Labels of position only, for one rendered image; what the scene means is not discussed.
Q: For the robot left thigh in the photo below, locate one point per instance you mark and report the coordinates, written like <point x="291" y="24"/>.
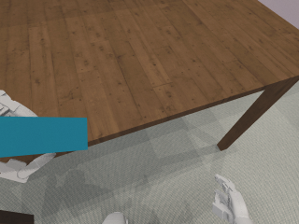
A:
<point x="115" y="218"/>

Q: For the table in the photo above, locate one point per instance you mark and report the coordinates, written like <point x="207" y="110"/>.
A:
<point x="127" y="65"/>

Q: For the right robot hand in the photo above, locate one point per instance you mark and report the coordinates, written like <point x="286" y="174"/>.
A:
<point x="231" y="206"/>

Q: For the sponge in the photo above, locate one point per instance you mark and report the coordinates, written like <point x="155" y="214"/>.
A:
<point x="21" y="136"/>

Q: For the left robot hand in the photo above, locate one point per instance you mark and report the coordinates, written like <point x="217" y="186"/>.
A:
<point x="13" y="169"/>

